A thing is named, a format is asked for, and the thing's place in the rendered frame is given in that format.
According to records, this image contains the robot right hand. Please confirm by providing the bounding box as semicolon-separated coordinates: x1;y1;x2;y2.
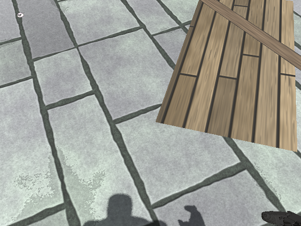
261;211;301;226

